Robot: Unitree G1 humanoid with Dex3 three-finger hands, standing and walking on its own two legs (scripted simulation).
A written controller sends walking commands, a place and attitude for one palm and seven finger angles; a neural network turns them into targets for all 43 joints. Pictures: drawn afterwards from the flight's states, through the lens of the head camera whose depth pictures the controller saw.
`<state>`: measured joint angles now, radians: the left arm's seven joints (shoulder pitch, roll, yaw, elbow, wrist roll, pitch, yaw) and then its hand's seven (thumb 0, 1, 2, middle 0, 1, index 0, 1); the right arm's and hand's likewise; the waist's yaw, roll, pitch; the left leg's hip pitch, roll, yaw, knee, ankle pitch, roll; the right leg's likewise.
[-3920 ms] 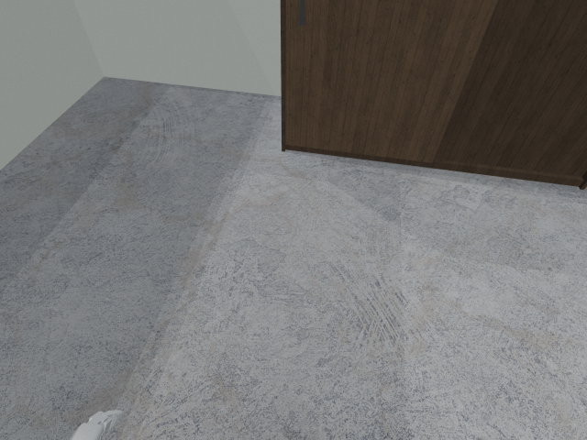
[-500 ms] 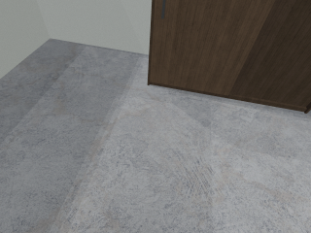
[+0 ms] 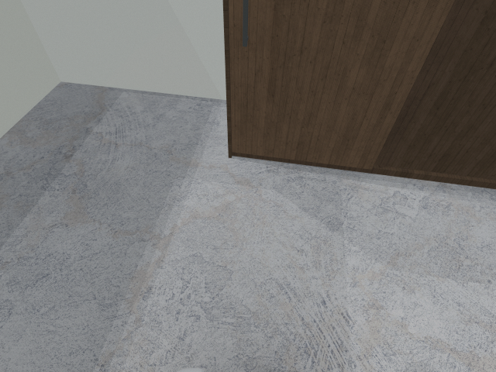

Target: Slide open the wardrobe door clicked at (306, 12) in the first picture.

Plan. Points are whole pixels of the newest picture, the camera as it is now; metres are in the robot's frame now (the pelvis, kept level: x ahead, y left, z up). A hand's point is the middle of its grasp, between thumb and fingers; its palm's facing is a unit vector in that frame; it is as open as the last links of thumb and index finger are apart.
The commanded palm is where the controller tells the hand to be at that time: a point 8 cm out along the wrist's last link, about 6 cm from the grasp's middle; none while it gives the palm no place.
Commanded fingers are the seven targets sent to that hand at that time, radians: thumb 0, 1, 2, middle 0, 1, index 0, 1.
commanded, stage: walk to a spot facing it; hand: left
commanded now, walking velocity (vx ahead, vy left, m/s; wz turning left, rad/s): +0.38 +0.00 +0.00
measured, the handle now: out of the picture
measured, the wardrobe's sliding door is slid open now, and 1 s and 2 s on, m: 0.00 0.00 0.00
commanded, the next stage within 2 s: take the last steps up to it in 0.84 s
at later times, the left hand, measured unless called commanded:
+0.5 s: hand (124, 350) +0.19 +0.24 -0.17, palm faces +0.04 -0.99 -0.14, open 7.4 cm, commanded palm none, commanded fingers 0.00 0.90 0.90 -0.20 -0.30 -0.20 -0.30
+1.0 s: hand (200, 197) +0.55 +0.14 -0.15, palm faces -0.15 -0.96 -0.23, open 7.3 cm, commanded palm none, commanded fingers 0.00 0.90 0.90 -0.20 -0.30 -0.20 -0.30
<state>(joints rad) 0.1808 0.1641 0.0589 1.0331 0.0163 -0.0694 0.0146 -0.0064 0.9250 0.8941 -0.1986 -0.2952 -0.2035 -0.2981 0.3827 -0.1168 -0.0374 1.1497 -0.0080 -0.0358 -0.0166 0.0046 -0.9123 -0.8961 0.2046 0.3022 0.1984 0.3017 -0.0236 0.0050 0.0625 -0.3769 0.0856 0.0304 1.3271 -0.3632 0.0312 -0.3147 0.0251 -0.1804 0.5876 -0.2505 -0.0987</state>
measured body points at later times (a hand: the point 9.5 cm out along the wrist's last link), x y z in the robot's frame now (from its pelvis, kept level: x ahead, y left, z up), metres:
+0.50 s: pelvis +0.23 +0.07 +0.01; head +0.24 +0.09 +0.46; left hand +0.19 +0.30 -0.15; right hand +0.29 -0.16 -0.12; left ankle +0.25 +0.16 -0.72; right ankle +0.17 -0.06 -0.63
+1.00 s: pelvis +0.43 -0.02 +0.00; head +0.45 -0.05 +0.45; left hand +0.56 +0.20 -0.13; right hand +0.33 -0.22 -0.16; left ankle +0.36 +0.14 -0.62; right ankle +0.47 -0.10 -0.72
